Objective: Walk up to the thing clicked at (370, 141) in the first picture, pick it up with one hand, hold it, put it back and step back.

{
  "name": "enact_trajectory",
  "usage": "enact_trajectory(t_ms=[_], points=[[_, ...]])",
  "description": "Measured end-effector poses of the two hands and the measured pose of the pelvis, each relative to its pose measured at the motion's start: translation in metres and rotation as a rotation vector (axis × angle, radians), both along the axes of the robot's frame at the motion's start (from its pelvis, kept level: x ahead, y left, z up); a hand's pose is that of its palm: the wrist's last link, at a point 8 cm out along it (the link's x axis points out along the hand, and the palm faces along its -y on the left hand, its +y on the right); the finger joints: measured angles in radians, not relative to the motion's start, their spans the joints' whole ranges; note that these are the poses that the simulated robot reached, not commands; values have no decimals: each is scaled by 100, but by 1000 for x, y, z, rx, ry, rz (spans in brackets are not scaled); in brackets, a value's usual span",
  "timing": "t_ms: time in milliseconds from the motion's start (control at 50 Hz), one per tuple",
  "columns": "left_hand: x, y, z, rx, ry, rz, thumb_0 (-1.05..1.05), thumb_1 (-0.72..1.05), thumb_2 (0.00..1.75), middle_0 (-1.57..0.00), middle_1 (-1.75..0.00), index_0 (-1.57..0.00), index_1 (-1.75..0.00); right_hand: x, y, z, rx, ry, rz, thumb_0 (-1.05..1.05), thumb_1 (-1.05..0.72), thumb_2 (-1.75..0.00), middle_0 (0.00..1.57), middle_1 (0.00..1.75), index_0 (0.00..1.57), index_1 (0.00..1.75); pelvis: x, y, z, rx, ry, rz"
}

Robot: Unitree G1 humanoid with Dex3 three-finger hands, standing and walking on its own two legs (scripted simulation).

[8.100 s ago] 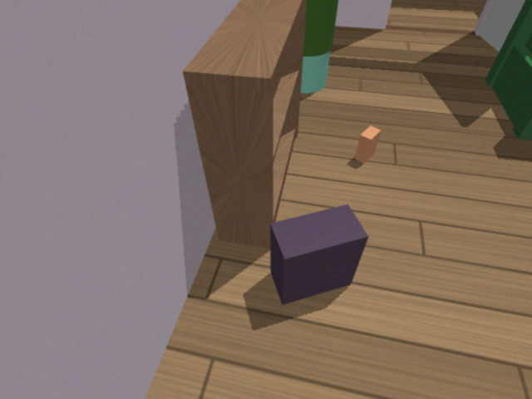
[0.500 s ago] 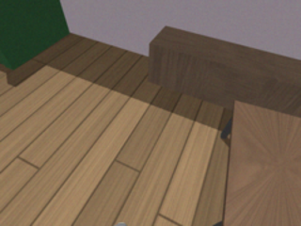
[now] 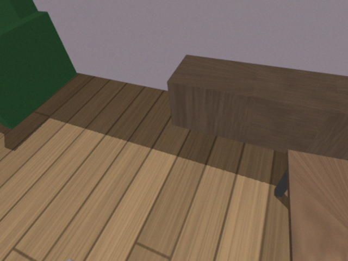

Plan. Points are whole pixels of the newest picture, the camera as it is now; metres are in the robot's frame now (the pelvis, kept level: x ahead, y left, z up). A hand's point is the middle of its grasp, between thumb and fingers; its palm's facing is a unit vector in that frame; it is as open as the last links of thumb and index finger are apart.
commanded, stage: walk up
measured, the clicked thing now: out of the picture +0.26 +1.52 -0.67
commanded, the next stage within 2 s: none
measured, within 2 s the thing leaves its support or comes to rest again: neither
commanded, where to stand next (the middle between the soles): +0.75 +0.05 m, yaw -1 degrees
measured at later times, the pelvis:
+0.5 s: pelvis +0.21 +0.07 +0.02, yaw +0 degrees
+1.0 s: pelvis +0.39 +0.02 +0.02, yaw -3 degrees
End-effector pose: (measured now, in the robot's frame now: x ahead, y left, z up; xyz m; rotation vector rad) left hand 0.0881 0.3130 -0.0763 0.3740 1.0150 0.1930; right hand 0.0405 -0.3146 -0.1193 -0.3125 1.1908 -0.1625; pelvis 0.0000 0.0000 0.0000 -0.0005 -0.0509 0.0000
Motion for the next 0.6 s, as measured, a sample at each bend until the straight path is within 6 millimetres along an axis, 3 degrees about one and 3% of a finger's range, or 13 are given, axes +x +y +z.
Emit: enact_trajectory(t_ms=[80, 180, 260, 340, 420, 500, 600], points=[[-5, -1, 9, -7, 66, 51, 0, 91, 90, -21, -30, -20, -30, 63, 7, 17, 17, -63, 38, 1, -91, -90, 20, 30, 20, 30, 32, 3, 15, 3, -3, -6], [-3, 13, 4, -7, 167, 78, 0, 90, 90, -21, -30, -20, -30, 129, 16, 33, 10, -122, 76, 1, -91, -90, 20, 30, 20, 30, 72, 11, 19, -22, 4, -2], [18, 34, -10, -21, 182, 97, 1, 90, 90, -21, -30, -20, -30, 173, 28, 39, -21, -110, 106, 0, -91, -90, 20, 30, 20, 30, 107, 25, 12, -44, 8, 12], [55, 61, -33, -31, 196, 97, 1, 90, 90, -21, -30, -20, -30, 213, 44, 42, -67, -132, 105, 0, -91, -90, 20, 30, 20, 30, 148, 46, 0, -20, 7, 14], [108, 69, -38, -46, 204, 56, 1, 91, 90, -20, -30, -20, -30, 230, 57, 52, -82, -180, 53, 0, -91, -90, 20, 30, 20, 30, 179, 61, 4, -30, -3, -3], [166, 71, -27, -64, 153, 10, 1, 91, 90, -20, -30, -20, -30, 231, 66, 62, -83, -140, 8, 0, -91, -90, 20, 30, 20, 30, 208, 66, 17, -19, -4, -9], [226, 72, -13, -60, 121, -34, 1, 91, 90, -20, -30, -20, -30, 232, 67, 60, -77, -66, -33, 0, -90, -90, 20, 30, 21, 30, 244, 69, 24, -6, -4, -21]])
